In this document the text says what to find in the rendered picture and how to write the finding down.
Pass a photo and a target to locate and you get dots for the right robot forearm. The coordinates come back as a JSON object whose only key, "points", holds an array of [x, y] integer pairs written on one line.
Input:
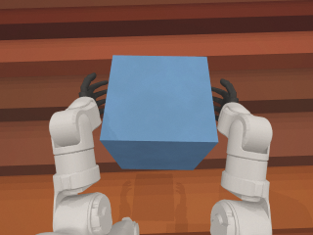
{"points": [[248, 148]]}

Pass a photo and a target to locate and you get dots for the robot right upper arm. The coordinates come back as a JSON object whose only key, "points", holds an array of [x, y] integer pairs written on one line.
{"points": [[232, 217]]}

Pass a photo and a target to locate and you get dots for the carton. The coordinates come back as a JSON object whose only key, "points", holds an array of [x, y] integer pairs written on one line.
{"points": [[159, 112]]}

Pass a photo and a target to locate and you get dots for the robot left upper arm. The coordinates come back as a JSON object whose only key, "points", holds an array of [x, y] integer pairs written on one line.
{"points": [[82, 214]]}

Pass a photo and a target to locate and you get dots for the left robot hand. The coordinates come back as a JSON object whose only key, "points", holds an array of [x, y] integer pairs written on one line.
{"points": [[86, 90]]}

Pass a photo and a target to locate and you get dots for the left robot forearm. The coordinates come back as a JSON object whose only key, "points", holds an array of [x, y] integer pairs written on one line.
{"points": [[72, 143]]}

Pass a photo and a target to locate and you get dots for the left robot thigh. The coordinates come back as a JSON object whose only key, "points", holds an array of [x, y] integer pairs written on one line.
{"points": [[125, 227]]}

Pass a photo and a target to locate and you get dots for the right robot hand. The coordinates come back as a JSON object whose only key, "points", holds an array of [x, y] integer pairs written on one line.
{"points": [[229, 96]]}

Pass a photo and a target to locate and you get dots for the left robot shin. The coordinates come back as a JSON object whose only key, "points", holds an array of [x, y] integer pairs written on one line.
{"points": [[126, 218]]}

